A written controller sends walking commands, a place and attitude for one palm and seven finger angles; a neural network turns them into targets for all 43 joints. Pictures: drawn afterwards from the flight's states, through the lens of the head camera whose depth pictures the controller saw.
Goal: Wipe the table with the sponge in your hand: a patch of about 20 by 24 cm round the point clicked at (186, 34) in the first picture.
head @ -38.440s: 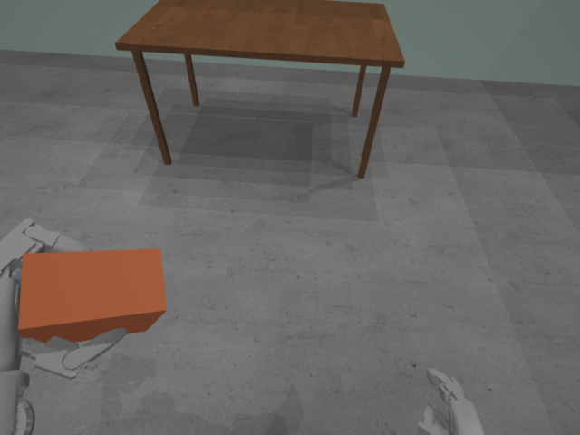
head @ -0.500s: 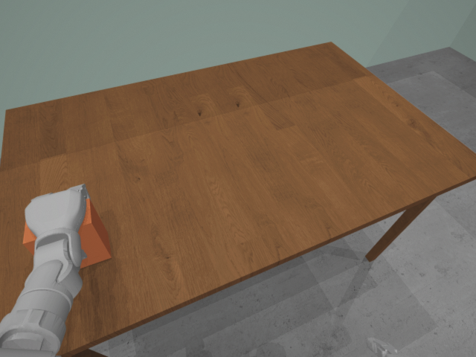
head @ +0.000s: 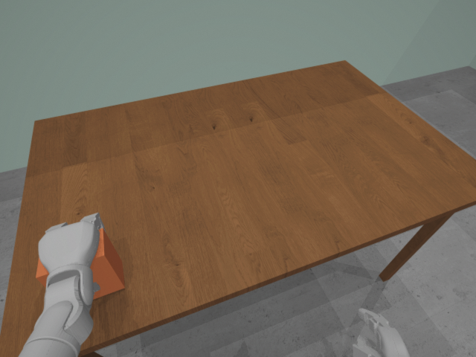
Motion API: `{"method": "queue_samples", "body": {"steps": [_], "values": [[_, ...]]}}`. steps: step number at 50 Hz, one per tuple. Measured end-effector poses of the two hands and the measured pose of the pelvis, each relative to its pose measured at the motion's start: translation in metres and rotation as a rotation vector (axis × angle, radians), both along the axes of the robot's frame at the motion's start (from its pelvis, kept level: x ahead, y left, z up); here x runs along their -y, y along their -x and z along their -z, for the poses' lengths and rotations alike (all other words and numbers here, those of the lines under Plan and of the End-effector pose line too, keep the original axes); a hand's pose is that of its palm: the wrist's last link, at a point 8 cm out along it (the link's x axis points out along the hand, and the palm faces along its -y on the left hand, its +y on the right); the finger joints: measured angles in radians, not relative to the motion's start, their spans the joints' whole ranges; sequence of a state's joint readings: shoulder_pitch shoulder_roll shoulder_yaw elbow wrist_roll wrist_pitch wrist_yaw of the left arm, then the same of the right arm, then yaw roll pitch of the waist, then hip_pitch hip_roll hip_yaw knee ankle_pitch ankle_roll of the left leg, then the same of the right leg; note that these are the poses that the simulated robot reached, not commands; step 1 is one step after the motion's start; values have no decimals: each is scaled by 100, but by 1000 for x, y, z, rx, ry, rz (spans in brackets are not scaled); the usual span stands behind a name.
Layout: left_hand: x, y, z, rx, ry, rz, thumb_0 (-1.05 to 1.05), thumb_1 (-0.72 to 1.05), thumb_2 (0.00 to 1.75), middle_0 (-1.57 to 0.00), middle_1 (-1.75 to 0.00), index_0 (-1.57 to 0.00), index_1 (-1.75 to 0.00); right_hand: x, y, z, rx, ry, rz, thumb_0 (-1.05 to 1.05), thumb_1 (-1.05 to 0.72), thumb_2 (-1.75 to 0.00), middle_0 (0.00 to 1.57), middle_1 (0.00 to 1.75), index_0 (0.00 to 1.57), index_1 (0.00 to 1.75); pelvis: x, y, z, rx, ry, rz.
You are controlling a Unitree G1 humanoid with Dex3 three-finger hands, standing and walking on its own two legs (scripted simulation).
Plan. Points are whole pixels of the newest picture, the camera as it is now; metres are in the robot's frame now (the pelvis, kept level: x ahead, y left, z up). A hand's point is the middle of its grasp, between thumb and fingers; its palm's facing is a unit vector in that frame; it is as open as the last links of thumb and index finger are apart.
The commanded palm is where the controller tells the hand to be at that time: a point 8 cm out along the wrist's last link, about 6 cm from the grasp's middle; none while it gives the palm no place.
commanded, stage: wipe back along the first lane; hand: left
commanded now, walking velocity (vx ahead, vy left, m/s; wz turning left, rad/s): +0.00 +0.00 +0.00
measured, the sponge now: (88, 273) +0.26 +0.32 -0.05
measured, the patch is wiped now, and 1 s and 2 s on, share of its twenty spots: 1.00 1.00 1.00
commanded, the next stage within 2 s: lift the sponge slowly off the table in 0.48 s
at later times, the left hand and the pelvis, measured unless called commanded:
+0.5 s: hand (87, 288) +0.22 +0.29 -0.01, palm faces -0.06 -0.06 -1.00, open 10.7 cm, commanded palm +0.18 +0.26 +0.02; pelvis -0.01 -0.01 +0.00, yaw +0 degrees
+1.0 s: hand (88, 300) +0.20 +0.27 -0.01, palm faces -0.08 -0.10 -0.99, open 10.7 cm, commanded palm +0.18 +0.26 +0.05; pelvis -0.01 -0.02 +0.01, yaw -1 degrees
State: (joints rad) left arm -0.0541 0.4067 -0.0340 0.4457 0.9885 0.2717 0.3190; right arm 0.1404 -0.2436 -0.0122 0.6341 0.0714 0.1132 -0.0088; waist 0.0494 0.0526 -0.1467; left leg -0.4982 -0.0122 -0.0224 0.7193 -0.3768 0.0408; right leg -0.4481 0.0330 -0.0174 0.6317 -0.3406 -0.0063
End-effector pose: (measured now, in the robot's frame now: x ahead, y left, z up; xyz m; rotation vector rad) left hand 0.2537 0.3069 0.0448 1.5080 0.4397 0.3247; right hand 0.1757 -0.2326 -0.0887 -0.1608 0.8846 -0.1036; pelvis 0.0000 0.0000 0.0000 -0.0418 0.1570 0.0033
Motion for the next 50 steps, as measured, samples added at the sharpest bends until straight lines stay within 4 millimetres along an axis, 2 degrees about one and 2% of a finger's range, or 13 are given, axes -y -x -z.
{"method": "queue_samples", "body": {"steps": [10,30,44,50], "values": [[14,23,0,12,3,-5,0,-52,103,-63,-134,-64,-135,-1,-6,-1,26,-13,-17,1,-91,-90,20,30,20,30,3,2,0,18,-6,-1],[33,58,1,7,15,3,0,-51,103,-63,-135,-64,-135,6,-7,-8,79,-17,-24,1,-91,-90,20,30,20,30,12,10,-2,51,-16,7],[35,61,-2,-12,34,-1,-1,-52,103,-64,-134,-65,-134,7,-8,-9,87,-9,-20,1,-91,-90,20,30,20,30,17,13,-4,74,-19,5],[38,68,-5,-11,55,18,-1,-53,103,-65,-132,-66,-132,8,-10,-13,105,-10,-16,1,-91,-90,20,30,20,30,16,10,-6,88,-20,11]]}}
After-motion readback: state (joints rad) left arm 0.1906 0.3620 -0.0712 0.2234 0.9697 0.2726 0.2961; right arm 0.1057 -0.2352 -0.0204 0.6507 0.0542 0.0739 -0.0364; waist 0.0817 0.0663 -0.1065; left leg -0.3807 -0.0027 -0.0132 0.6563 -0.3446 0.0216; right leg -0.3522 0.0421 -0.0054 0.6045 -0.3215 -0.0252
